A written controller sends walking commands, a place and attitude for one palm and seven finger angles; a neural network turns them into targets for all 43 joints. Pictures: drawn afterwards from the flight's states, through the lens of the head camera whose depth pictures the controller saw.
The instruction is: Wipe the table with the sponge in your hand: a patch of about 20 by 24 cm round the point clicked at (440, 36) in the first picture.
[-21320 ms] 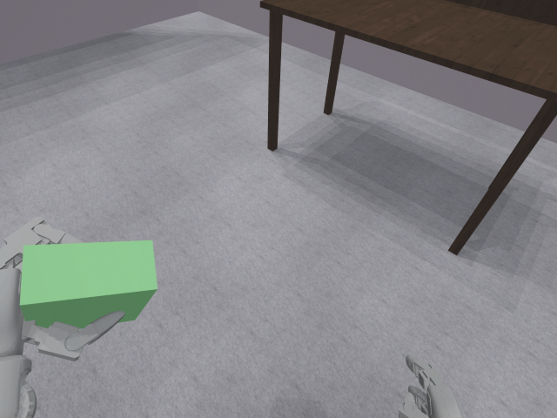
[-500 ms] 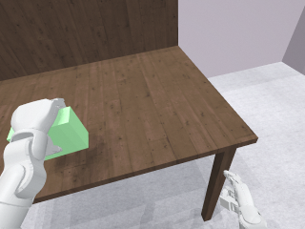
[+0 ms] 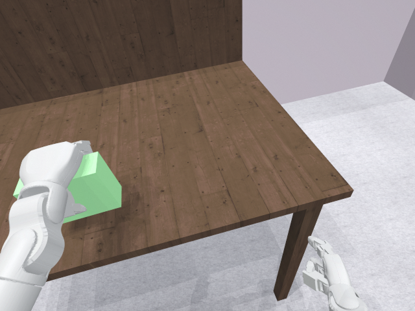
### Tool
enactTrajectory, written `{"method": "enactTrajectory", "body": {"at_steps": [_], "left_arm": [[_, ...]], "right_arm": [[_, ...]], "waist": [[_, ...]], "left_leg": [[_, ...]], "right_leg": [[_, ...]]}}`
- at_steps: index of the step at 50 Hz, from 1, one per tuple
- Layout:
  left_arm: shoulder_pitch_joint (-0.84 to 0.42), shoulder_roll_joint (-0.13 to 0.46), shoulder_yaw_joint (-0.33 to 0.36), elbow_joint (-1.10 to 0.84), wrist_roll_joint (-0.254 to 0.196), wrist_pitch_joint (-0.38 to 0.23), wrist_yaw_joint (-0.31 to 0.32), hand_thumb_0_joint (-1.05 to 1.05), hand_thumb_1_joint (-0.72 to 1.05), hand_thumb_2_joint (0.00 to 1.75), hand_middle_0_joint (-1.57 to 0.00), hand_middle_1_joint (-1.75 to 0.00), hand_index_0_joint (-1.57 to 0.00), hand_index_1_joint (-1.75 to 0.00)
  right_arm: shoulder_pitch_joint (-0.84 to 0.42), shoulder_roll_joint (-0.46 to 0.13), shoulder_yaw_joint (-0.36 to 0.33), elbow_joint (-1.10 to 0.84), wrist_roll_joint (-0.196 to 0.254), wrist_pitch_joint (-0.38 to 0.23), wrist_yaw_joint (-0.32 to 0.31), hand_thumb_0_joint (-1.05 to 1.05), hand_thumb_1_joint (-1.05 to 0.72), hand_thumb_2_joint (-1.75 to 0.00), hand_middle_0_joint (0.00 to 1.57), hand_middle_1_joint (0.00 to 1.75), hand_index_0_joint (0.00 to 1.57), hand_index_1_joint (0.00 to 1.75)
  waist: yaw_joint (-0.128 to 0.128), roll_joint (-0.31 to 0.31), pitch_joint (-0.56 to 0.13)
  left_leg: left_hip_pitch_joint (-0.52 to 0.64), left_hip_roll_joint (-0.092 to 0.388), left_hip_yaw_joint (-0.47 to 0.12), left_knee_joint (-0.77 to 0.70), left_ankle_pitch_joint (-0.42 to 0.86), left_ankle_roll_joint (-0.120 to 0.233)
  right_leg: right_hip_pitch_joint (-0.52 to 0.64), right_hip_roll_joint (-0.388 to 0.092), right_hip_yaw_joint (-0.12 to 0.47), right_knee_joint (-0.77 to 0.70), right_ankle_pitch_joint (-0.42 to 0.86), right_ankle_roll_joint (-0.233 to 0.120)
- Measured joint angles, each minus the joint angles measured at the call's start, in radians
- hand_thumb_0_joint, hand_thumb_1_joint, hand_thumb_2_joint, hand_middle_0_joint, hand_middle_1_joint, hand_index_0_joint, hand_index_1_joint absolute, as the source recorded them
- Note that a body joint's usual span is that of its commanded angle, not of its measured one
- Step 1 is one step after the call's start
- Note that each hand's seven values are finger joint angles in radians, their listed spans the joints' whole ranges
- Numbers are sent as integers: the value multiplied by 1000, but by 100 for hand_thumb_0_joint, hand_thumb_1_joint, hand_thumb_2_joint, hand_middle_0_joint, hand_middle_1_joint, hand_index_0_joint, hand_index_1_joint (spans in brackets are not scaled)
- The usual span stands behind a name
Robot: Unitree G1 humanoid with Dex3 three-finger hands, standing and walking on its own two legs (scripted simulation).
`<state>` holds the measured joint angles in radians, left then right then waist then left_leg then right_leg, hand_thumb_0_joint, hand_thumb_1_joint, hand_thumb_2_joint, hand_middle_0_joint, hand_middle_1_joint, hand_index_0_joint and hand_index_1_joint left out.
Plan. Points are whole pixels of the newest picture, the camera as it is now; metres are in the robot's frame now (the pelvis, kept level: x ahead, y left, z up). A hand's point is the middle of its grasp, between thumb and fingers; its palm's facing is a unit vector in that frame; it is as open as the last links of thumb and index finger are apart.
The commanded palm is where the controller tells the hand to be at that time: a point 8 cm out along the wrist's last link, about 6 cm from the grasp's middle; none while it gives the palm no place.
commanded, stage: move the sponge above the wiping area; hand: left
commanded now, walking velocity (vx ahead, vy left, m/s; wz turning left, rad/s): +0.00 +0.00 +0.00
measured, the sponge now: (79, 195) +0.26 +0.30 +0.11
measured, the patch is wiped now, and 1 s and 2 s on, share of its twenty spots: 0.00 0.00 0.00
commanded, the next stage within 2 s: lower the sponge onto the table in 1.74 s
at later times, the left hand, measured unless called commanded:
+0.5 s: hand (68, 185) +0.25 +0.30 +0.15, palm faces +0.09 -0.05 -0.99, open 9.8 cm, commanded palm +0.22 +0.30 +0.23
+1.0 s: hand (67, 176) +0.26 +0.30 +0.16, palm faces +0.12 -0.04 -0.99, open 9.8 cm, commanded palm +0.22 +0.30 +0.23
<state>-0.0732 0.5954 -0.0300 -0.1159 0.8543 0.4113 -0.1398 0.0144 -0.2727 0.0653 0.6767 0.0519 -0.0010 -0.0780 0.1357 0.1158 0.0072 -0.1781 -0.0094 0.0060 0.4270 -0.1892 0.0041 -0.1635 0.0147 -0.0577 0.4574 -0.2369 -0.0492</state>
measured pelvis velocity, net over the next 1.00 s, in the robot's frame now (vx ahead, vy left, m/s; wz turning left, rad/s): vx -0.01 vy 0.01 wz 0.00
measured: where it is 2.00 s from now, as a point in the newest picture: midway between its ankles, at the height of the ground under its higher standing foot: outside the picture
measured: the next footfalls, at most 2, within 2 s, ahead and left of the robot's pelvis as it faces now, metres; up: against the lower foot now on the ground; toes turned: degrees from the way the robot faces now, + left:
none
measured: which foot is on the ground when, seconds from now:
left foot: down 0.00-1.00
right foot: down 0.00-1.00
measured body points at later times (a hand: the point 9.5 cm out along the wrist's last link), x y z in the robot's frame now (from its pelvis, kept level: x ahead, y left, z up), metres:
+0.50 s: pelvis +0.00 +0.01 +0.00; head -0.02 -0.04 +0.45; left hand +0.24 +0.30 +0.21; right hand +0.26 -0.18 -0.08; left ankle +0.03 +0.12 -0.74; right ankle +0.01 -0.09 -0.74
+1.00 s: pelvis -0.01 +0.01 +0.00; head -0.02 -0.04 +0.45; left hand +0.25 +0.30 +0.22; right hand +0.25 -0.18 -0.08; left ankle +0.03 +0.12 -0.74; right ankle +0.01 -0.09 -0.74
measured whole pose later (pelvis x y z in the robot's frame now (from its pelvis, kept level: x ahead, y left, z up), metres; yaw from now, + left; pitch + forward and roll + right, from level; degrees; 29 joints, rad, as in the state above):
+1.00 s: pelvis -0.01 +0.01 +0.00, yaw +0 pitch -4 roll +0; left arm -0.11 0.60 -0.05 -0.12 0.85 0.41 -0.12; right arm 0.01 -0.26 0.08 0.69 0.05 0.00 -0.08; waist 0.15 0.11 0.01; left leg -0.17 -0.01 0.01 0.41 -0.17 0.01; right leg -0.15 0.01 -0.05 0.44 -0.22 -0.04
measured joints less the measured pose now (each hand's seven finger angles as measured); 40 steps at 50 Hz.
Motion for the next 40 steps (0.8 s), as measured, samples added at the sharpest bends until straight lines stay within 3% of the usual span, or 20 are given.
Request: {"method": "enactTrajectory", "body": {"at_steps": [9,30,36,40], "left_arm": [[37,11,20,-16,-10,-42,15,0,-46,102,-78,-135,-77,-136],[10,12,-1,-34,-9,1,21,0,-46,102,-77,-135,-77,-136],[-20,15,8,-7,-4,34,-7,0,-46,102,-77,-135,-77,-136],[-19,4,-15,-18,2,16,-25,0,-46,102,-77,-135,-77,-136]], "right_arm": [[6,5,-4,-6,-5,-1,0,1,-91,-90,20,30,20,30],[-8,13,5,7,1,9,-1,1,-91,-90,20,30,18,29],[-11,8,8,3,7,8,-1,1,-91,-90,20,30,19,29],[-6,4,5,0,6,2,-4,1,-91,-90,20,30,19,29]], "waist": [[2,-9,1],[11,-8,0],[7,-4,1],[8,-2,3]], "left_leg": [[6,1,1,3,-6,2],[14,-8,6,-12,9,10],[7,-8,1,-9,12,10],[4,-11,-3,-8,13,11]], "right_leg": [[11,2,2,-7,0,2],[15,-7,7,-16,13,10],[11,-7,3,-16,16,10],[9,-10,-1,-13,15,11]]}}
